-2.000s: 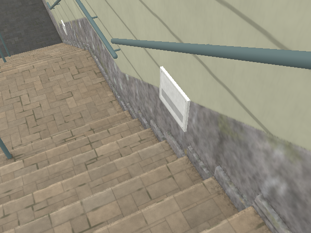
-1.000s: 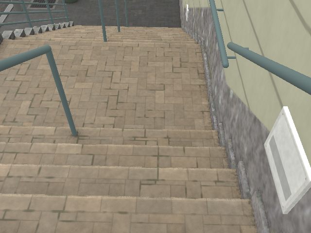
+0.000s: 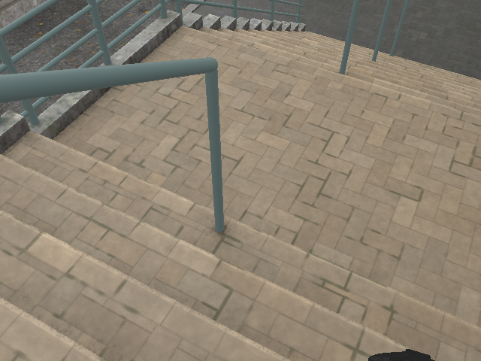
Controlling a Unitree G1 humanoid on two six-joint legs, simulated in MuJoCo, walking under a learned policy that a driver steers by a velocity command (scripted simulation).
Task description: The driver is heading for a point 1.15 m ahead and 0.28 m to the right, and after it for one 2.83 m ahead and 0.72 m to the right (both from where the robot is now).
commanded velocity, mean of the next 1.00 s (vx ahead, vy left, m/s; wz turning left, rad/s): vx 0.18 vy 0.00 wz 0.02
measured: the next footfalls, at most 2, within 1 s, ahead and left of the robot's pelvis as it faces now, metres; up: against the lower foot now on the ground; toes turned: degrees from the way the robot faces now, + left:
left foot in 0.02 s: +0.15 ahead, +0.10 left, -0.17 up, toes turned +8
right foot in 0.46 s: +0.40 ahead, -0.08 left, -0.33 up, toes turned +0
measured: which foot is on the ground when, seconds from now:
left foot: up 0.00-0.00, down 0.02-0.44, up 0.46-1.00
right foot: down 0.00-0.02, up 0.04-0.44, down 0.46-1.00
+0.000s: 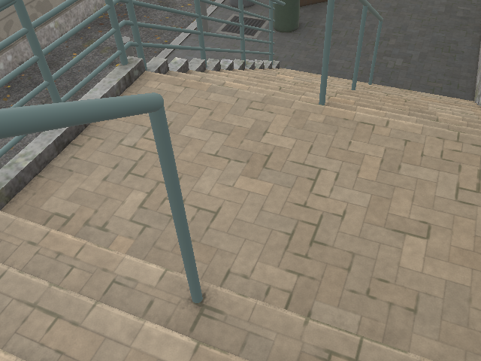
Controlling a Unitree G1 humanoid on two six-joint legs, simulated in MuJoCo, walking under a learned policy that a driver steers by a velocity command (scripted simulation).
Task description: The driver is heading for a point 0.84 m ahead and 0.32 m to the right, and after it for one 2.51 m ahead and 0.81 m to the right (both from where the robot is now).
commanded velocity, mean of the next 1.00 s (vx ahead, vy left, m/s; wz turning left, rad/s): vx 0.23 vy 0.00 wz -0.33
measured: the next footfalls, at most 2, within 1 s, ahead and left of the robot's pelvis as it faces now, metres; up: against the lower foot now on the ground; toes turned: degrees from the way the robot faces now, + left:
left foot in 0.22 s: -0.01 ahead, +0.21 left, +0.17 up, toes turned +0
right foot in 0.92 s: +0.14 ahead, -0.03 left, +0.00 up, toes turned -23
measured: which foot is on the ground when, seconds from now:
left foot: up 0.00-0.20, down 0.22-0.92, up 0.94-1.00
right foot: down 0.00-0.24, up 0.26-0.90, down 0.92-1.00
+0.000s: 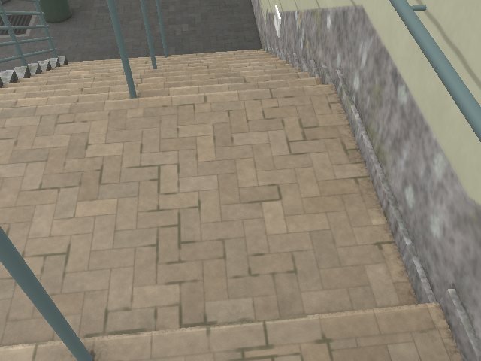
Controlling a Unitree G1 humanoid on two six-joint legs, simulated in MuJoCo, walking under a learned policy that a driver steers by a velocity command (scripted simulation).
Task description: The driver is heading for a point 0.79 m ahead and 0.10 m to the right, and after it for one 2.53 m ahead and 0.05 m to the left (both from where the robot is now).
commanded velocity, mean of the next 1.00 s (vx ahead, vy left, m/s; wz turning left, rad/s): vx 0.43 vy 0.00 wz -0.40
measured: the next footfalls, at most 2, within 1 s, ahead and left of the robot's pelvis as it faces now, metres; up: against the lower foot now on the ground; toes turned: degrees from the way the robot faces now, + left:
left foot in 0.32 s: +0.32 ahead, +0.13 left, -0.17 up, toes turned -11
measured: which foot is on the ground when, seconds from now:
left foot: up 0.00-0.30, down 0.32-1.00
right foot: down 0.00-0.32, up 0.34-1.00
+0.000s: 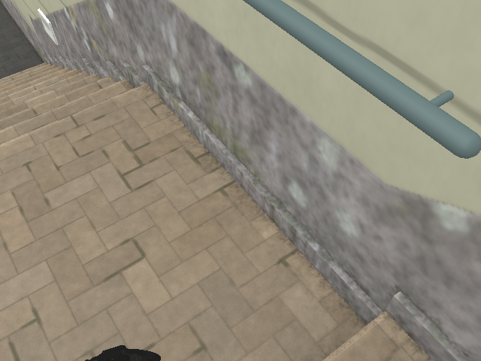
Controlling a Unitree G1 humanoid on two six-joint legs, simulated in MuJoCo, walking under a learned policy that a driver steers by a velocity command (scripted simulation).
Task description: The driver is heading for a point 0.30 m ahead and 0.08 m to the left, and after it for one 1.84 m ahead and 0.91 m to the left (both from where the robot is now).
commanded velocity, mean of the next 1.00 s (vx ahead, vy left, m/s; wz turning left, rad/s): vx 0.18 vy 0.00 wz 0.36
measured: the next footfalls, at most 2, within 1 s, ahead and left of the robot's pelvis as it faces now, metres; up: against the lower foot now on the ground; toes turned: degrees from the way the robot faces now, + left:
right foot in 0.02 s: +0.21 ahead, -0.12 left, -0.17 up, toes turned -7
left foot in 0.52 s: +0.12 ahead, +0.15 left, -0.17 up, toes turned +15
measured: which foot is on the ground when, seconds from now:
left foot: down 0.00-0.04, up 0.06-0.50, down 0.52-1.00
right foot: up 0.00-0.00, down 0.02-0.52, up 0.54-1.00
